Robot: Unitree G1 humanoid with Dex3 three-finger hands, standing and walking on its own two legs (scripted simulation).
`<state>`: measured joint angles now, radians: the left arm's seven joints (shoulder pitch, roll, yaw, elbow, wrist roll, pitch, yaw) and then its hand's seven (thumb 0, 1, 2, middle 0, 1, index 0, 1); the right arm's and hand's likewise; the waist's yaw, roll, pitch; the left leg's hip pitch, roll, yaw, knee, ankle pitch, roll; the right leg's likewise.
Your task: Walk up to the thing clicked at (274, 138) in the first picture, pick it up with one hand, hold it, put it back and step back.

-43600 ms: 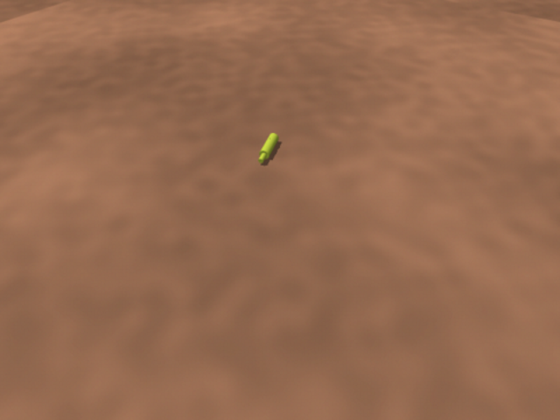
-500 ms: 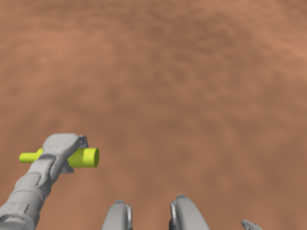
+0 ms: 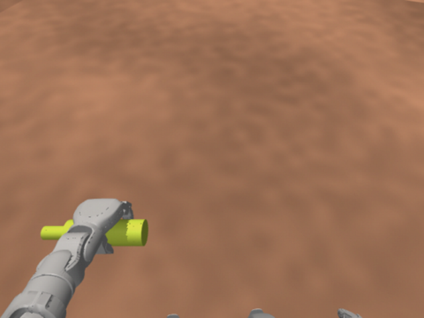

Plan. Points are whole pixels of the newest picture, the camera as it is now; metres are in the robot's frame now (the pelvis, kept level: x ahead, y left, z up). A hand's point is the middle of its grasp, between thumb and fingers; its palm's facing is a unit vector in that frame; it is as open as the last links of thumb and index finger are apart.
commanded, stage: hold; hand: left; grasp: from above
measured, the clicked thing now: (94, 232) +0.34 +0.26 -0.10
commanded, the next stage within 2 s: crouch in 1.98 s
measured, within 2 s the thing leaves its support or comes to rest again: neither
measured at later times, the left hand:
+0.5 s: hand (101, 227) +0.32 +0.22 -0.03, palm faces -0.49 +0.00 -0.87, open 8.7 cm
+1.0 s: hand (105, 233) +0.30 +0.20 -0.01, palm faces -0.48 +0.00 -0.88, open 8.7 cm
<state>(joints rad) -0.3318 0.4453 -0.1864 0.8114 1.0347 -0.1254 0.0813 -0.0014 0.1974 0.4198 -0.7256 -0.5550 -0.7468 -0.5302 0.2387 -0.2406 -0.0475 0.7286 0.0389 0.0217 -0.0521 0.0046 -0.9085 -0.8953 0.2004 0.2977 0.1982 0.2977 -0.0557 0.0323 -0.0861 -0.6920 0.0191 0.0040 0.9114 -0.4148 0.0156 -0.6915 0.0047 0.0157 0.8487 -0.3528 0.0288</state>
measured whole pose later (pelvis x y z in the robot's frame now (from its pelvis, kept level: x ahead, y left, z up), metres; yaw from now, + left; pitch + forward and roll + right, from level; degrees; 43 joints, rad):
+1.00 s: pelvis +0.00 -0.01 +0.03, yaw +0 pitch +3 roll +0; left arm -0.24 0.44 -0.22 0.65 1.01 -0.15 -0.03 0.00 0.20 0.40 -0.73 -0.55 -0.75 -0.52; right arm 0.19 -0.25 -0.04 0.70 0.05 0.08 -0.08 0.01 -0.90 -0.89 0.20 0.30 0.20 0.30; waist -0.01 0.05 -0.03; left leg -0.39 0.01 0.02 0.64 -0.31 0.00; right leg -0.42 0.00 0.03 0.63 -0.27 0.01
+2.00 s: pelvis +0.01 -0.01 +0.04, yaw +0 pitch +1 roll +0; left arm -0.26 0.46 -0.22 0.65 0.99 -0.16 -0.08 0.00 0.17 0.45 -0.72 -0.59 -0.75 -0.55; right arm 0.17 -0.25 -0.03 0.70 0.06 0.10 -0.10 0.01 -0.91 -0.90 0.20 0.30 0.20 0.30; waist 0.00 0.04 0.00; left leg -0.28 0.00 0.02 0.53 -0.26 0.01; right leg -0.31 -0.01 0.04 0.51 -0.22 0.02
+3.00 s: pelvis -0.05 +0.00 -0.20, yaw -1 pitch +34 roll -4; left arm -0.81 0.56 -0.04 1.27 1.26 -0.20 0.30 0.00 0.16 0.44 -0.73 -0.60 -0.75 -0.57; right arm 0.27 -0.23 -0.04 0.73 -0.06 0.02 0.00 0.00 -0.91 -0.90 0.20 0.30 0.20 0.30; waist -0.21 0.05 -0.19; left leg -1.74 0.00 -0.04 1.76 -0.63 0.03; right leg -1.72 -0.01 -0.01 1.69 -0.57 0.04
